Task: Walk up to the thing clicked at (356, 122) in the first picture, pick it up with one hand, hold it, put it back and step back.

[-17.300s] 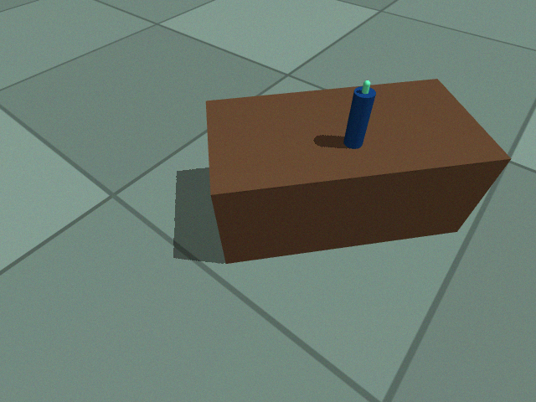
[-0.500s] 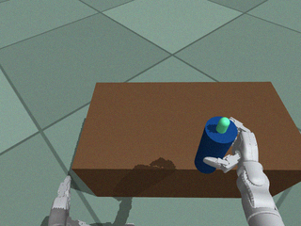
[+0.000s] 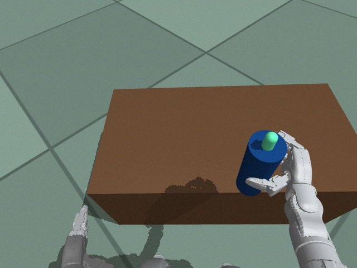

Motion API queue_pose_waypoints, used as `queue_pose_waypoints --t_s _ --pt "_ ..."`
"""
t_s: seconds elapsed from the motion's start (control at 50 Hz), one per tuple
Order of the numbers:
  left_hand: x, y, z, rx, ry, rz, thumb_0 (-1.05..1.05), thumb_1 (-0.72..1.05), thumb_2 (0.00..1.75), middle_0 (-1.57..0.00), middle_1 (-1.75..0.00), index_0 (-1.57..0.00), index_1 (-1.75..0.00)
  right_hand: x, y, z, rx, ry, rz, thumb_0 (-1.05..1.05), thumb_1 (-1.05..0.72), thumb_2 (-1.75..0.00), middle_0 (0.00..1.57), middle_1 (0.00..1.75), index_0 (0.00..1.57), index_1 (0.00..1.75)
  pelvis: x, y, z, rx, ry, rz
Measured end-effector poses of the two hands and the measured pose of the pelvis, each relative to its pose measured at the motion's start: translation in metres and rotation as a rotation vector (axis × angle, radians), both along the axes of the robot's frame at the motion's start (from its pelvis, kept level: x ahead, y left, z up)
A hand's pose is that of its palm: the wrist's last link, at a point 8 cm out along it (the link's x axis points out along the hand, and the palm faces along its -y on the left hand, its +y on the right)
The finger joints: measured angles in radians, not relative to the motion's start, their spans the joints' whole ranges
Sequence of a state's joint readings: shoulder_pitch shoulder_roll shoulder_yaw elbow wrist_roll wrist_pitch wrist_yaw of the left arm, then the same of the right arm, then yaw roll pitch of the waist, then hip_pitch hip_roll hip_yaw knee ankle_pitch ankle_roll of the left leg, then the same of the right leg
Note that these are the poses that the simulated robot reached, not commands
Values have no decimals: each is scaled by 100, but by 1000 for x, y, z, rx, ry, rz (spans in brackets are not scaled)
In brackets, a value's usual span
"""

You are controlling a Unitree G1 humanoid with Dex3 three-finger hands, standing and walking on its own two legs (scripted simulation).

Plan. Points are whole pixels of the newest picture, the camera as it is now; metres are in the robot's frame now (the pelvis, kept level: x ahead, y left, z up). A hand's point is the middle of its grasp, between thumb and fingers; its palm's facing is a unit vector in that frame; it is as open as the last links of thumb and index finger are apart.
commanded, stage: crouch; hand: right
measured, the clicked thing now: (258, 164) +0.34 -0.14 +0.03
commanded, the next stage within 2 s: lower in 1.12 s
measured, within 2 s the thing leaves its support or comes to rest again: neither
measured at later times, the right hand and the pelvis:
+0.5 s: hand (255, 151) +0.43 -0.17 -0.07, palm faces +0.08 +1.00 -0.02, open 10.5 cm; pelvis -0.02 -0.01 -0.05, yaw +1 degrees
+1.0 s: hand (247, 140) +0.50 -0.17 -0.11, palm faces +0.10 +0.99 -0.02, open 10.5 cm; pelvis -0.03 -0.01 -0.09, yaw +2 degrees
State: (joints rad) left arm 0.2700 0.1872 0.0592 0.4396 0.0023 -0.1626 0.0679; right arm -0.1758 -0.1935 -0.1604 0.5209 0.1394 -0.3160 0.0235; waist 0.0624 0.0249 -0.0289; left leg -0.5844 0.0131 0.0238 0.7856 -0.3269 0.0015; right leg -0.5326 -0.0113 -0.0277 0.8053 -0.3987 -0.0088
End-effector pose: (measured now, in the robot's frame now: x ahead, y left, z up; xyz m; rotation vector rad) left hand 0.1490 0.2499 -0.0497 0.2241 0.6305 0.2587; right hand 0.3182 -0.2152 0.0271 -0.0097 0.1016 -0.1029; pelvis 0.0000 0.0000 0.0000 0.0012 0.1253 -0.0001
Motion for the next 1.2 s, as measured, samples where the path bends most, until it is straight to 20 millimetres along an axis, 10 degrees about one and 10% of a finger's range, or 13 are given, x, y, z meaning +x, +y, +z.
queue_pose_waypoints --t_s 0.36,0.92,1.2 --pt "-12 3 12 144 -81 -42 -1 -54 6 -5 -5 -6 -5 59 -2 -79 17 56 44 -3 61 -90 72 122 84 129 -15 -7 -38 12 152 15" --pt "-43 9 -1 288 -30 -57 -1 -52 5 -5 -4 -6 -3 148 -5 -131 8 41 0 -2 61 -89 74 121 84 129 -28 -12 -91 50 325 23" --pt "-21 17 9 319 -62 -78 -1 -52 4 -4 -3 -6 -2 159 -2 -136 11 48 12 -2 61 -88 74 120 85 128 -21 -2 -94 62 343 9"
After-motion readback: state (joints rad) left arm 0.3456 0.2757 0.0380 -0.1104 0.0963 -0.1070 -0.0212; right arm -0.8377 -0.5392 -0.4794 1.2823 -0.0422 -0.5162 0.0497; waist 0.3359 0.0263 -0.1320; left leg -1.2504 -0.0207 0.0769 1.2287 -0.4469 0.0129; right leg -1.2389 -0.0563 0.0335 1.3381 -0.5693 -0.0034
